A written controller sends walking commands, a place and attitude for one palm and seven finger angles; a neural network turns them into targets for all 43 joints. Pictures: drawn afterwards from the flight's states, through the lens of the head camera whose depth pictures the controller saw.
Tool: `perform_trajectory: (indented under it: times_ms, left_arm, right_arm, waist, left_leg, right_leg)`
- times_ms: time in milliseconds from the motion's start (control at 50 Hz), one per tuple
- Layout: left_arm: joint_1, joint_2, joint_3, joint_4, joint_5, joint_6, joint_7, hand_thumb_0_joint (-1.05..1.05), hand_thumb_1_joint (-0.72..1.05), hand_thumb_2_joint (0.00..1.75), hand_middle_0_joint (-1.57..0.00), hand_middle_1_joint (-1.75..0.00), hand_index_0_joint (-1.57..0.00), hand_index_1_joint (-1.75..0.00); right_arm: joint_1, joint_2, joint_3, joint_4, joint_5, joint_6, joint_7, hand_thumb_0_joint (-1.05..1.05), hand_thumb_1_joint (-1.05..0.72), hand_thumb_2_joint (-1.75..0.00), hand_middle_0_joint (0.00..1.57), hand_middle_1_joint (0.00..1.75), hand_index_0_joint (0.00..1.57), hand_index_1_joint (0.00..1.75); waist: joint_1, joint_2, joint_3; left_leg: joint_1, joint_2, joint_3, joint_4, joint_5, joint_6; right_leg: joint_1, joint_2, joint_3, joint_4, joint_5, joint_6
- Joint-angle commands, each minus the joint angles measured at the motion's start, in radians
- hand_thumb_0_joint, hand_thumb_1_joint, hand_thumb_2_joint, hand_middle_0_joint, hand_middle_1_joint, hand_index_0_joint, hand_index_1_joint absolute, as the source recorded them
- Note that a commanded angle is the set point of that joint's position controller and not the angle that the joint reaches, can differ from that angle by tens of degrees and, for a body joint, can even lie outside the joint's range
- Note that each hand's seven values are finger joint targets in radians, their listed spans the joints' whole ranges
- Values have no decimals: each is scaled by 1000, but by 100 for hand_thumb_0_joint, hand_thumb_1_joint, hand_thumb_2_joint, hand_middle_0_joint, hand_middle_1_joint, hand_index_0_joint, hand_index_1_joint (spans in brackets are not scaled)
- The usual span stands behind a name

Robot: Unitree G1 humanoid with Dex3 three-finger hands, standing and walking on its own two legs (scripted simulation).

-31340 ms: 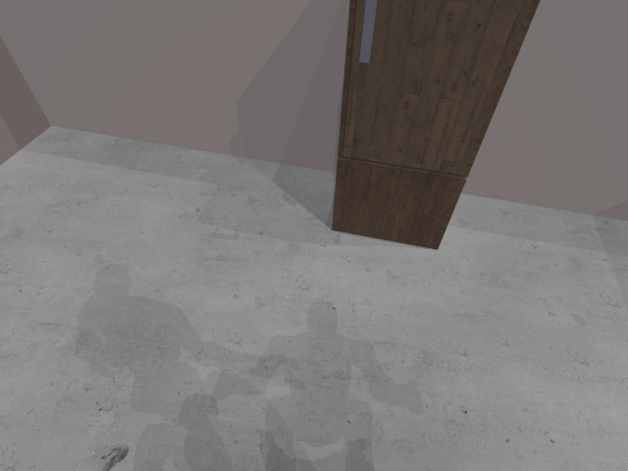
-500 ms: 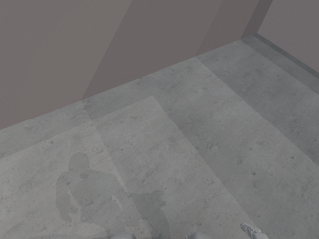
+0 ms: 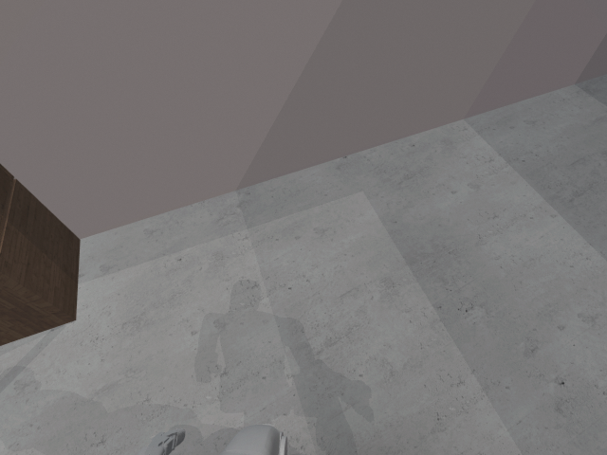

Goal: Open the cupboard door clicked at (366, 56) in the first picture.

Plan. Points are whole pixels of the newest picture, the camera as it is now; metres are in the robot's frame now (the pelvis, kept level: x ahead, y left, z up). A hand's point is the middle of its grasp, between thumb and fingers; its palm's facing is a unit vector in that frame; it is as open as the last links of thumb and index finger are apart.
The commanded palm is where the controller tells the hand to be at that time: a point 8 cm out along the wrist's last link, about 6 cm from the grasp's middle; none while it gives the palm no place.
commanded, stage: turn to face it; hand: left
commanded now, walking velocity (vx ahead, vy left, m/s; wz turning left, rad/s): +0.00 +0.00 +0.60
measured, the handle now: out of the picture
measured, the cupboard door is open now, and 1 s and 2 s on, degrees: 39 39 39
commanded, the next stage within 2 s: take the last steps up to it in 1.46 s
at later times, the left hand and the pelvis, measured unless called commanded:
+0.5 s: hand out of the picture -0.04 +0.24 -0.19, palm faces +0.37 -0.90 -0.24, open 7.4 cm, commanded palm none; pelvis +0.00 +0.03 -0.02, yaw +18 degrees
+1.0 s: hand out of the picture +0.03 +0.20 -0.14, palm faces +0.53 -0.80 -0.28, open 7.3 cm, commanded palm none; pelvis +0.03 -0.02 +0.00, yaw +35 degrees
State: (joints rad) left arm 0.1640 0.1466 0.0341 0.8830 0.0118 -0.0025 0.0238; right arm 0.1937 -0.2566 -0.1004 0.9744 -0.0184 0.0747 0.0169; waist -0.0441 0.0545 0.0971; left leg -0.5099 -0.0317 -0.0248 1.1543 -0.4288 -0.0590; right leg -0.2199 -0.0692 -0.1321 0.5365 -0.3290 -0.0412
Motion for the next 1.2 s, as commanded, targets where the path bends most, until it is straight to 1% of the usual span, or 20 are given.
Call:
perform_trajectory:
  times_ms: [0, 100, 260, 320, 340, 360, 380, 400, 440, 500, 720, 800, 820, 840, 860, 880, 900, 940, 980, 1180]
  left_arm:
    - [66, 175, 44, -55, 2, -24, 15, 0, 90, 90, -20, -30, -20, -30]
    - [158, 182, 56, -27, 7, -23, 17, 0, 90, 90, -20, -30, -20, -30]
    - [159, 233, 74, -13, 21, -13, 8, 0, 90, 90, -20, -30, -20, -30]
    - [134, 255, 83, -9, 13, -14, -1, 0, 90, 90, -20, -30, -20, -30]
    - [112, 249, 81, -13, 6, -11, -5, 0, 90, 90, -20, -30, -20, -30]
    - [89, 185, 71, -54, -4, -5, -16, 0, 90, 90, -20, -30, -20, -30]
    - [18, 159, 52, -102, 0, 8, -10, 0, 90, 90, -20, -30, -20, -30]
    - [2, 181, 55, -111, 6, 19, -3, 0, 90, 90, -20, -30, -20, -30]
    - [-6, 173, 65, -76, 11, 27, -7, 0, 90, 90, -20, -30, -20, -30]
    - [47, 167, 68, -31, 16, 36, -20, 0, 90, 90, -20, -30, -20, -30]
    - [-46, 140, 55, -87, 4, 26, -9, 0, 90, 90, -20, -30, -20, -30]
    - [35, 144, 57, -71, -5, 10, -3, 0, 90, 90, -20, -30, -20, -30]
    - [77, 163, 62, -60, -5, 2, 1, 0, 90, 90, -20, -30, -20, -30]
    - [108, 234, 76, -55, 8, -9, 9, 0, 90, 90, -20, -30, -20, -30]
    - [117, 304, 87, -56, 17, -9, 15, 0, 90, 90, -20, -30, -20, -30]
    - [101, 294, 72, -61, 11, -5, 16, 0, 90, 90, -20, -30, -20, -30]
    - [28, 223, 60, -67, 8, -14, 20, 0, 90, 90, -20, -30, -20, -30]
    - [-36, 181, 46, -83, 0, -9, 16, 0, 90, 90, -20, -30, -20, -30]
    - [-6, 173, 42, -76, -1, -19, 13, 0, 90, 90, -20, -30, -20, -30]
    - [143, 221, 66, -16, 17, -16, 10, 0, 90, 90, -20, -30, -20, -30]
  right_arm:
    - [-22, -35, 0, -66, 3, -11, 7, 0, -90, -90, 20, 30, 20, 30]
    - [-95, -20, 10, -75, 1, -8, 6, 0, -90, -90, 20, 30, 20, 30]
    - [-158, -10, 24, -117, 8, -23, 14, 0, -90, -90, 20, 30, 20, 30]
    - [-73, -38, 17, -111, 2, -37, 9, 0, -90, -90, 20, 30, 20, 30]
    - [9, -77, 3, -94, -1, -43, 10, 0, -90, -90, 20, 30, 20, 30]
    - [86, -205, -29, -82, -10, -54, 0, 0, -90, -90, 20, 30, 20, 30]
    - [138, -269, -39, -70, 0, -47, -12, 0, -90, -90, 20, 30, 20, 30]
    - [116, -251, -30, -69, 2, -43, -16, 0, -90, -90, 20, 30, 20, 30]
    - [-5, -189, -14, -117, -5, -52, -30, 0, -90, -90, 20, 30, 20, 30]
    - [-62, -157, 1, -127, -4, -62, -33, 0, -90, -90, 20, 30, 20, 30]
    - [31, -150, -14, -101, -11, -58, -28, 0, -90, -90, 20, 30, 20, 30]
    - [-12, -145, -22, -109, -5, -50, -29, 0, -90, -90, 20, 30, 20, 30]
    - [-20, -127, -22, -113, 1, -50, -27, 0, -90, -90, 20, 30, 20, 30]
    - [-1, -76, -18, -118, 13, -52, -19, 0, -90, -90, 20, 30, 20, 30]
    - [-7, -31, -9, -137, 13, -54, -18, 0, -90, -90, 20, 30, 20, 30]
    - [-14, -78, -16, -128, 2, -46, -16, 0, -90, -90, 20, 30, 20, 30]
    - [4, -79, -18, -97, -4, -33, -12, 0, -90, -90, 20, 30, 20, 30]
    - [31, -58, -17, -67, -1, -16, -2, 0, -90, -90, 20, 30, 20, 30]
    - [19, -38, -5, -58, 2, -13, 6, 0, -90, -90, 20, 30, 20, 30]
    - [-124, -7, 22, -87, 5, -18, 9, 0, -90, -90, 20, 30, 20, 30]
  waist:
    - [31, -240, -116]
    - [71, -223, -119]
    - [82, -258, -87]
    - [24, -206, -143]
    - [-26, -121, -190]
    - [-69, 191, -234]
    - [-87, 243, -254]
    - [-65, 122, -236]
    - [-18, 148, -168]
    - [32, 44, -88]
    - [12, 97, -153]
    - [54, 106, -185]
    - [77, 67, -203]
    - [90, -116, -228]
    - [103, -375, -207]
    - [89, -283, -176]
    - [43, -276, -120]
    - [3, -226, -91]
    - [7, -225, -96]
    - [79, -260, -86]
  left_leg:
    - [-98, 50, 14, 53, 72, -19]
    - [-99, 63, 55, -85, 32, -19]
    - [55, 64, 138, -369, -21, 24]
    - [250, 24, 175, -583, 114, 51]
    - [423, 56, 120, -699, 273, 73]
    - [595, 328, -261, -753, 615, 204]
    - [598, 459, -409, -770, 894, 309]
    - [545, 468, -326, -769, 770, 324]
    - [388, 353, -280, -816, 474, 261]
    - [292, 265, -196, -859, 399, 206]
    - [337, 233, -297, -789, 494, 233]
    - [238, 189, -327, -702, 549, 194]
    - [167, 150, -309, -658, 471, 155]
    - [-8, 68, -223, -525, 253, 94]
    - [-152, -69, -21, -269, -155, 17]
    - [-112, -16, -51, -56, -192, 24]
    - [-124, 22, -79, 41, -118, 19]
    - [-107, 47, -36, 113, 10, -5]
    - [-108, 47, -1, 95, 65, -14]
    - [1, 61, 105, -286, -13, 2]
  right_leg:
    - [189, -228, 67, -157, 696, 10]
    - [277, -271, 29, -133, 776, -8]
    - [192, -343, -26, -95, 667, -53]
    - [129, -323, -97, 62, 677, -4]
    - [16, -293, -121, 228, 559, 39]
    - [-273, -132, -133, 488, -74, 118]
    - [-391, -60, 0, 639, -365, 130]
    - [-391, -83, 83, 668, -338, 115]
    - [-379, -87, 112, 674, -190, 129]
    - [-350, -62, 126, 658, -49, 138]
    - [-248, 17, 122, 325, -97, 146]
    - [-11, 66, 100, 26, 14, 126]
    - [115, 43, 108, -123, 118, 120]
    - [303, -123, 262, -225, 140, 78]
    - [329, -394, 493, -243, 300, -44]
    - [170, -448, 447, -230, 370, -101]
    - [123, -368, 358, -231, 398, -86]
    - [94, -266, 199, -195, 490, -39]
    - [135, -229, 92, -175, 605, -8]
    - [204, -303, 4, -116, 699, -49]
